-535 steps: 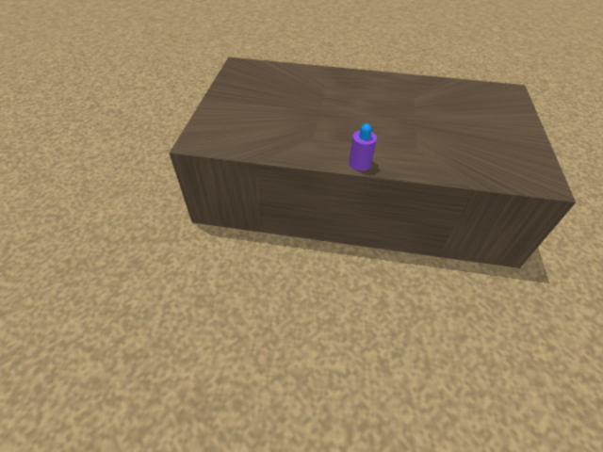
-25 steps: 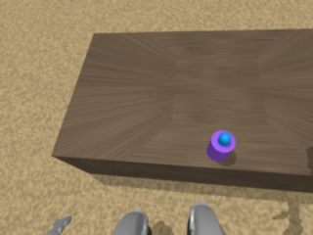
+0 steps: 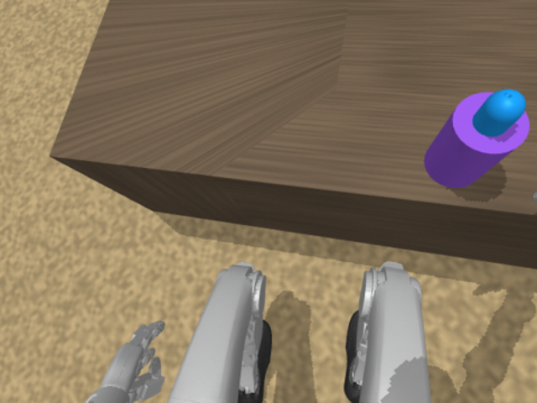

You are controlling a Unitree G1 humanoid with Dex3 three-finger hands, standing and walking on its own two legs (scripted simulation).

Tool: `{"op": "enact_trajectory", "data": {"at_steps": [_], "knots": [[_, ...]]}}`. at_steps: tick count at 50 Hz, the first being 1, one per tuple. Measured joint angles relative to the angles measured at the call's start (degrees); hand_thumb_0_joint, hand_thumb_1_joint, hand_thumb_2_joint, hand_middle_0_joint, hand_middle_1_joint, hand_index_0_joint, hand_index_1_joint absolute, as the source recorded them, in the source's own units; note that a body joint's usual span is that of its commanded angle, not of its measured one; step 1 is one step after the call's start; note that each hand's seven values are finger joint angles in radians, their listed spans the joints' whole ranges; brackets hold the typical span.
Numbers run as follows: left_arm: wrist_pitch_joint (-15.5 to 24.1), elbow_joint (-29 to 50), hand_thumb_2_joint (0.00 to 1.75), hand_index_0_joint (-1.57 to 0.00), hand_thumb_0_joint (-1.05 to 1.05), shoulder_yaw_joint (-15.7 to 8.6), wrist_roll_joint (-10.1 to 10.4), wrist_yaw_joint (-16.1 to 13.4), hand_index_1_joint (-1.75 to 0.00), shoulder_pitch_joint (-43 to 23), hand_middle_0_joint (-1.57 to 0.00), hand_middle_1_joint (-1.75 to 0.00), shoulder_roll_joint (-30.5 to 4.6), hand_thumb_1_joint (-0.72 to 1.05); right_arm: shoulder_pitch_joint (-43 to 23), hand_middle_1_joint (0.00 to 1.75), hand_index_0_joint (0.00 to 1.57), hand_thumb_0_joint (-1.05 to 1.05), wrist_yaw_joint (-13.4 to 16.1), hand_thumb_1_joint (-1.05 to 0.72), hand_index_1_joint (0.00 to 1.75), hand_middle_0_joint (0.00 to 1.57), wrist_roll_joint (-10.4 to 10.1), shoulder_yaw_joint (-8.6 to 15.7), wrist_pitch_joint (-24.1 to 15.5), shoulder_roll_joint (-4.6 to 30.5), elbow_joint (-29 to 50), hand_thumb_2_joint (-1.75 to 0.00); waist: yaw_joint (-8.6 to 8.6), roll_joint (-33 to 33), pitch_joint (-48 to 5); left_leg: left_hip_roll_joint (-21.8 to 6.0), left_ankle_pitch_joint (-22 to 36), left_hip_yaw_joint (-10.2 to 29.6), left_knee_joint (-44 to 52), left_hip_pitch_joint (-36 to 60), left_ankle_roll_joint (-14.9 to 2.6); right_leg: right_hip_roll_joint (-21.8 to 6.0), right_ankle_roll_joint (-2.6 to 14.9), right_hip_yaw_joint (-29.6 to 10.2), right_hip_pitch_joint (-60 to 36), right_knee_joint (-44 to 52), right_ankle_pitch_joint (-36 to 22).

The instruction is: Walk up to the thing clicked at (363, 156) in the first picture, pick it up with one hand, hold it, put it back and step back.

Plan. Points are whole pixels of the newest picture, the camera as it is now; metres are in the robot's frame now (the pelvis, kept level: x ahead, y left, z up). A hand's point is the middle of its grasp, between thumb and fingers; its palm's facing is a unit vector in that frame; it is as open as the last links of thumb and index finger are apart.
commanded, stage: close in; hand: right
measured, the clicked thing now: (477, 136) +0.45 -0.24 +0.00
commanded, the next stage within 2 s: rest palm in 0.48 s
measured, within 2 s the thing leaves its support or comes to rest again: leaves its support in 1.82 s
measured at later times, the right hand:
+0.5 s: hand (499, 119) +0.47 -0.27 +0.00, palm faces +0.23 +0.97 +0.00, open 17.4 cm
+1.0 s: hand (476, 122) +0.48 -0.25 -0.01, palm faces +0.21 +0.98 -0.01, open 17.2 cm
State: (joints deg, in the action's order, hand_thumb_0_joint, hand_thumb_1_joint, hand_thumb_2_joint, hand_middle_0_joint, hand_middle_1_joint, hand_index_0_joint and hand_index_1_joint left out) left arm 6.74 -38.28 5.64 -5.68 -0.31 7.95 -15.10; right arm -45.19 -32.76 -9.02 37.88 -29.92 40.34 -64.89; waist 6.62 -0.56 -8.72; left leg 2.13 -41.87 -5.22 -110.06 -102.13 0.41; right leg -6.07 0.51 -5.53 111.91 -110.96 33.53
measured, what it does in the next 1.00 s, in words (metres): stands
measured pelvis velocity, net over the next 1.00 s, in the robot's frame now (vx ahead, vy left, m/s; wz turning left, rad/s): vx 0.00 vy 0.01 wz -0.01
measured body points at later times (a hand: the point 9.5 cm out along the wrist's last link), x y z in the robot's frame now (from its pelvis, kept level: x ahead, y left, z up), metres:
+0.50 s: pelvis +0.00 +0.01 -0.01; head +0.20 -0.03 +0.39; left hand +0.11 +0.29 -0.13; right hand +0.45 -0.32 +0.00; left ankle +0.06 +0.13 -0.44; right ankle +0.10 -0.13 -0.44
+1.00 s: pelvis +0.00 +0.01 -0.02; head +0.20 -0.03 +0.38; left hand +0.13 +0.28 -0.14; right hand +0.46 -0.30 -0.01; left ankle +0.06 +0.13 -0.44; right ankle +0.10 -0.13 -0.44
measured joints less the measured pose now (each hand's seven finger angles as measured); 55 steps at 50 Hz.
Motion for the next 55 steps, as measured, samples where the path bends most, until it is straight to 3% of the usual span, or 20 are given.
{"op": "enact_trajectory", "data": {"at_steps": [11, 18, 45, 55], "knots": [[-3.7, -0.7, 0.89, -0.19, 0.01, -2.9, 1.6, 1.2, -0.29, 2.0, -0.19, -0.30, 0.6, 0.91, 1.2, 0.04, 0.05, -0.01, 12.1, 0.55, 0.03, 0.06, 1.0, -4.7, 4.5, -7.4, 9.3, -0.04, -0.28, 0.7, 0.0, 0.4, 1.1, 0.1, -3.3, -4.4, -0.69, -0.4, -0.45, -0.1, 3.6, -2.2, -1.5], [-4.2, -0.5, 0.89, -0.19, 0.01, -4.1, 1.9, 1.0, -0.29, 2.2, -0.19, -0.30, -0.2, 0.91, 2.5, 0.04, 0.05, -0.01, 16.6, 0.52, 0.03, 0.06, 0.9, -6.7, 4.1, -9.9, 10.0, -0.03, -0.20, 1.2, -1.4, 0.8, 1.4, 0.4, -1.8, -3.8, -1.01, -0.9, -0.77, 0.3, 2.3, -0.5, -1.3], [-6.4, -0.3, 0.93, -0.18, 0.00, -5.4, 1.3, 1.9, -0.31, -1.3, -0.19, -0.29, 0.4, 0.86, 2.7, 0.05, 0.10, -0.01, 19.6, 0.58, 0.05, 0.11, 1.2, -10.6, 1.9, -14.0, 12.5, -0.03, -1.36, 0.5, -1.3, 0.6, -0.9, 0.8, -3.7, -4.3, -1.52, -0.6, -1.40, 0.5, 2.6, -1.8, 0.5], [-6.7, -0.7, 0.91, -0.18, 0.00, -5.6, 1.3, 1.9, -0.31, -0.5, -0.19, -0.30, 0.3, 0.89, 1.4, 0.18, 0.31, -0.01, 20.5, 0.59, 0.17, 0.32, 1.8, -11.4, 2.2, -14.0, 11.7, -0.06, -1.11, 0.6, -1.0, 0.5, -0.5, 0.9, -4.0, -4.7, -1.37, -0.6, -1.22, 0.7, 3.0, -2.0, 0.1]]}}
